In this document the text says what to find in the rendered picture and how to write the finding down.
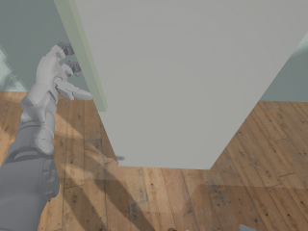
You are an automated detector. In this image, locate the left robot hand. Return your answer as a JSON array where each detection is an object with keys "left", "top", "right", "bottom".
[{"left": 35, "top": 41, "right": 92, "bottom": 101}]

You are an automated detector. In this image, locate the fridge door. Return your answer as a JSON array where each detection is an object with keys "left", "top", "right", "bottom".
[{"left": 75, "top": 0, "right": 308, "bottom": 170}]

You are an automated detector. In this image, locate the robot left forearm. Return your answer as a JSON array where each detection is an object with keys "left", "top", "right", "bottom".
[{"left": 0, "top": 84, "right": 59, "bottom": 168}]

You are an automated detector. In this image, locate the left robot upper arm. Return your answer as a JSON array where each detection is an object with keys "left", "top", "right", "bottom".
[{"left": 0, "top": 158, "right": 60, "bottom": 231}]

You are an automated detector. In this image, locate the handle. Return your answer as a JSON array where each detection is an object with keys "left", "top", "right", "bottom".
[{"left": 54, "top": 0, "right": 108, "bottom": 113}]

